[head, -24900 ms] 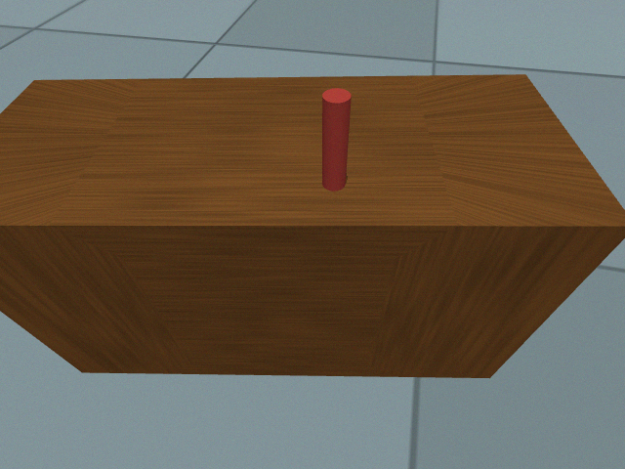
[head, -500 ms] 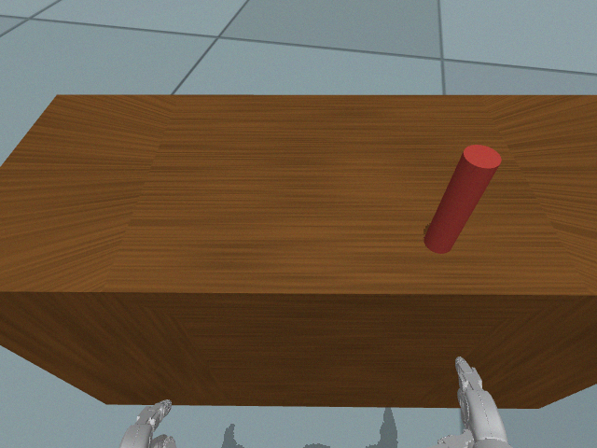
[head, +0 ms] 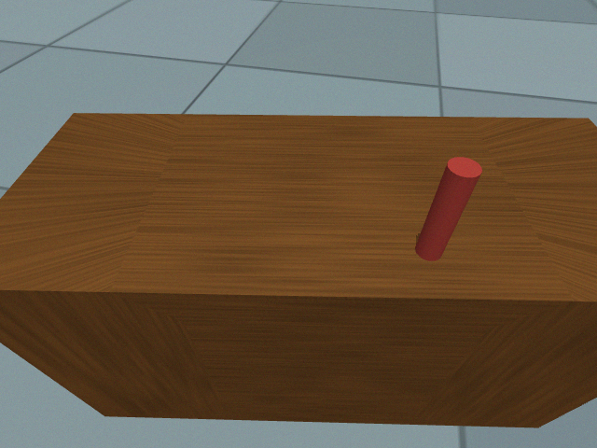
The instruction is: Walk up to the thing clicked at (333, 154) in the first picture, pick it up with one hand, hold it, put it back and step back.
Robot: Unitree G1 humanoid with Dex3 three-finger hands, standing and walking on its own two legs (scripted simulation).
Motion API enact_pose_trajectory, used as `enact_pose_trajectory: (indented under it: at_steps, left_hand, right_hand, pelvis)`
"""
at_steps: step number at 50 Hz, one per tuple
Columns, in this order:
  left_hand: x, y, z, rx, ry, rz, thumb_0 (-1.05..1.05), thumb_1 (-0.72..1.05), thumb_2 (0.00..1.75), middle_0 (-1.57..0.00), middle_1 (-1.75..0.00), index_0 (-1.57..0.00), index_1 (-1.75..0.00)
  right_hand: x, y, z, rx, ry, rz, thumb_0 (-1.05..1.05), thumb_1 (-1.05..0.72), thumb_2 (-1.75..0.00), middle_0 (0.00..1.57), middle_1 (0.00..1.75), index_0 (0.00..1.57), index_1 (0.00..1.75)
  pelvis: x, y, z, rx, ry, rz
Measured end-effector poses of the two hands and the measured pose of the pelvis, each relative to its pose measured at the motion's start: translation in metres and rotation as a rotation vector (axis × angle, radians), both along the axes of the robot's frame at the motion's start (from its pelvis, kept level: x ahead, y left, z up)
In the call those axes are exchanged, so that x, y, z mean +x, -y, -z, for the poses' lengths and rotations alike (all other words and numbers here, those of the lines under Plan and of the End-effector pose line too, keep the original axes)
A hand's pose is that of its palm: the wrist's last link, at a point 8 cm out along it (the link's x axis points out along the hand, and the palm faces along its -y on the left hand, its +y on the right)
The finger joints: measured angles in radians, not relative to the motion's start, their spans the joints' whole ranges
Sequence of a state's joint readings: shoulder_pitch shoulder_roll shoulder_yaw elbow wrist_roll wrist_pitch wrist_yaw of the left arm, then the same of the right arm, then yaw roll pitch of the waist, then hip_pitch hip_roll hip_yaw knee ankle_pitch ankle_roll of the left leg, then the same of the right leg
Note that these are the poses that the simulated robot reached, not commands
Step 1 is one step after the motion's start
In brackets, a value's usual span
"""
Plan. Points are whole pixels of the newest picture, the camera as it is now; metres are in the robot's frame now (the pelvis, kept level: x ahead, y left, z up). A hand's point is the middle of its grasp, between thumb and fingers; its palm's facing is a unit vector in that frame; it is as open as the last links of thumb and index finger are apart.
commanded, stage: home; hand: right
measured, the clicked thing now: (444, 214) +0.44 -0.22 +0.06
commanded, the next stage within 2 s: stand in 1.34 s
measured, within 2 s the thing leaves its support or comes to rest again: neither
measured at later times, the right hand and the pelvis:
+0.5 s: hand out of the picture +0.06 -0.26 -0.16, palm faces -0.07 +0.93 -0.35, open 17.3 cm; pelvis +0.00 +0.00 +0.00, yaw +0 degrees
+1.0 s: hand out of the picture +0.07 -0.26 -0.16, palm faces -0.06 +0.93 -0.35, open 17.3 cm; pelvis +0.00 -0.01 +0.00, yaw +0 degrees
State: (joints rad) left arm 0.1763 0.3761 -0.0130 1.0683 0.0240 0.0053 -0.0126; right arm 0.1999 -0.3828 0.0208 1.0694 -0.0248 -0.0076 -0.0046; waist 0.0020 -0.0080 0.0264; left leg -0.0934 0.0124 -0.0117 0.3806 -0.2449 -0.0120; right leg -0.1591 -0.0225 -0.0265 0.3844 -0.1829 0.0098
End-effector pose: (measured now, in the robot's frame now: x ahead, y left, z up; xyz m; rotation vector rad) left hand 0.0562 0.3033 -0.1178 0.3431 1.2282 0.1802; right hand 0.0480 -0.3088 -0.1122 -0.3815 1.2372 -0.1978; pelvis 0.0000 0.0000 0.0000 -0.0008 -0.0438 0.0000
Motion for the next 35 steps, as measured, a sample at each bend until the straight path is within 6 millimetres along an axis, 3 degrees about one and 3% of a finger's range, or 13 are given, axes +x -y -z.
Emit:
enact_pose_trajectory:
  at_steps: [11, 35]
  left_hand:
    - [-0.012, 0.009, 0.003, -0.021, -0.024, -0.019, 0.00, 0.91, 0.90, -0.21, -0.30, -0.20, -0.29]
    - [-0.003, 0.010, -0.002, -0.008, -0.010, -0.042, 0.00, 0.91, 0.90, -0.21, -0.30, -0.20, -0.30]
  right_hand:
    - [-0.009, -0.007, 0.004, 0.029, -0.022, -0.001, -0.01, 0.54, -0.05, 0.06, 0.06, 0.06, 0.06]
    - [0.017, -0.005, 0.004, 0.032, 0.015, -0.017, -0.01, 0.51, -0.07, 0.06, 0.06, 0.06, 0.06]
  pelvis:
    - [-0.006, 0.003, -0.002, -0.001, 0.003, -0.002]
    - [-0.002, 0.006, -0.003, -0.001, -0.002, -0.010]
